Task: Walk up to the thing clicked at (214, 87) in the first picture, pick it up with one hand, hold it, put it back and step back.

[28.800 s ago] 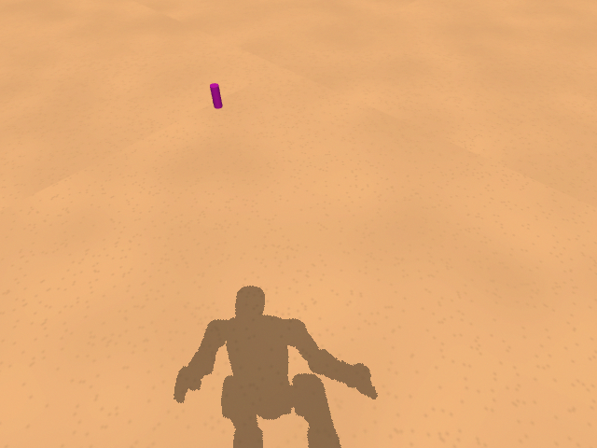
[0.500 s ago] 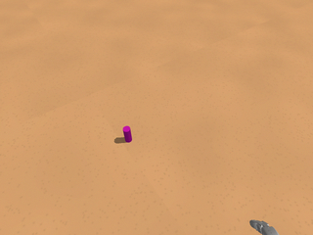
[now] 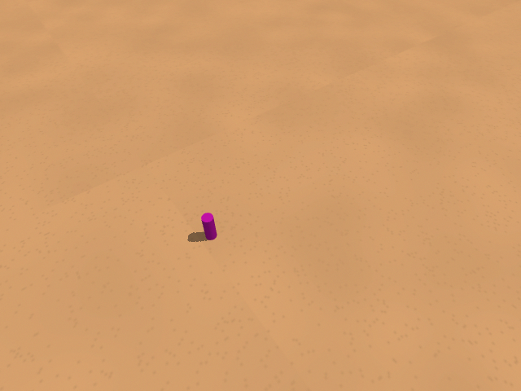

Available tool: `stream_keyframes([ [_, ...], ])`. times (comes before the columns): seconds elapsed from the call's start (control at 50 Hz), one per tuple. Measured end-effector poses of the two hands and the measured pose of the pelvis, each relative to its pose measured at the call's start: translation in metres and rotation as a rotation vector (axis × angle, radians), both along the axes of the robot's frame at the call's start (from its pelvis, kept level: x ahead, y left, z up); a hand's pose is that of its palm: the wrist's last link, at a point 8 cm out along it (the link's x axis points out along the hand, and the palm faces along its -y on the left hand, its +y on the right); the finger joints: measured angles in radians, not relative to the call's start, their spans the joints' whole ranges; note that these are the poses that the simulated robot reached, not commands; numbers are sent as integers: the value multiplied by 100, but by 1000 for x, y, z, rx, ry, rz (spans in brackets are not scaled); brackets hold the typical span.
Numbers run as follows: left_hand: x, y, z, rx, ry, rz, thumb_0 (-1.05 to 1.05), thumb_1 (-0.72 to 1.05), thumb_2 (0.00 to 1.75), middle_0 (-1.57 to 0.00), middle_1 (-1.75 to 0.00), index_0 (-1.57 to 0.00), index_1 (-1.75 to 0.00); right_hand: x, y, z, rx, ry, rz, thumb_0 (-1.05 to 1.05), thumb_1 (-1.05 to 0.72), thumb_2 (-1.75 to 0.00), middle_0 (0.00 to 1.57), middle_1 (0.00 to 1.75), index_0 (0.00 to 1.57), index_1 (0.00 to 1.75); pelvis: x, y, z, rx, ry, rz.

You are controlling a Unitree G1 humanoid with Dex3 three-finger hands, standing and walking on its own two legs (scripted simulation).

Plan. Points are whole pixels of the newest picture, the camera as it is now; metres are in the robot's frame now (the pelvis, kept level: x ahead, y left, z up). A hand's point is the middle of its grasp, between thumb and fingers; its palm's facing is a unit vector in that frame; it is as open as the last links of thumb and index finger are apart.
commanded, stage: stand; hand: left
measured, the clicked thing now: (209, 226) +0.90 +0.24 -0.71
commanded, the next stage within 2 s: walk up in 0.30 s
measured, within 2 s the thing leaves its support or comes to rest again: neither
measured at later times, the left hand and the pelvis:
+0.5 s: hand out of the picture +0.07 +0.28 -0.16, palm faces +0.05 -0.94 -0.34, open 7.3 cm; pelvis +0.03 +0.01 -0.01, yaw +2 degrees
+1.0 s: hand (117, 320) +0.28 +0.30 -0.15, palm faces -0.11 -0.93 -0.36, open 7.3 cm; pelvis +0.20 +0.02 -0.02, yaw -2 degrees
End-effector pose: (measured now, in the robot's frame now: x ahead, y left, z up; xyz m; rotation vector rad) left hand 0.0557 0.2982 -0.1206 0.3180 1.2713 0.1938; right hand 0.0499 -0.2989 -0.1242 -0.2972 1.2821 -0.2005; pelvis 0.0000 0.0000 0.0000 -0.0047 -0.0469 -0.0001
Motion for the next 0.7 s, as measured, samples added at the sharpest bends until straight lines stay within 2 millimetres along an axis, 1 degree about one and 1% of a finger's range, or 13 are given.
stream_keyframes([
  [0.14,1,-4,-1,-4,-2,-1,0,91,90,-20,-30,-20,-30,-2,-2,-1,0,6,5,1,-91,-90,20,30,20,30,0,-3,0,-1,0,0],
  [0.3,10,-7,0,-8,-22,-12,0,91,90,-20,-30,-20,-30,8,-2,1,-1,-17,13,1,-91,-90,20,30,20,30,2,-4,0,-1,2,-2],
  [0.36,14,-5,3,-21,-55,0,0,91,90,-20,-30,-20,-30,13,-3,4,7,-39,22,1,-91,-90,20,30,20,30,7,-4,0,-3,7,2],
  [0.44,10,11,3,-6,-99,33,0,91,90,-20,-30,-21,-30,27,-9,7,-24,-40,54,1,-91,-90,20,30,20,30,18,2,-4,-7,8,17],
  [0.52,-2,35,0,6,-52,65,0,91,90,-20,-30,-21,-30,54,-6,15,-55,-59,79,1,-91,-90,20,30,20,30,36,17,-8,-27,-4,28],
  [0.56,-3,50,-7,7,-18,71,0,91,90,-20,-30,-20,-30,69,-1,18,-74,-84,88,1,-91,-90,20,30,20,30,48,27,-13,-30,-7,30],
  [0.62,7,68,-20,14,32,57,0,91,90,-20,-30,-20,-30,85,7,19,-107,-141,77,1,-91,-90,20,30,20,30,63,40,-22,-3,-15,14],
  [0.66,21,72,-20,12,47,42,0,91,90,-20,-30,-20,-30,88,13,23,-106,-155,54,1,-91,-90,20,30,20,30,74,43,-20,0,-14,11],
  [0.7,40,74,-17,3,32,23,0,91,90,-20,-30,-20,-30,89,19,28,-102,-147,40,1,-91,-90,20,30,20,30,85,46,-15,3,-17,4],
])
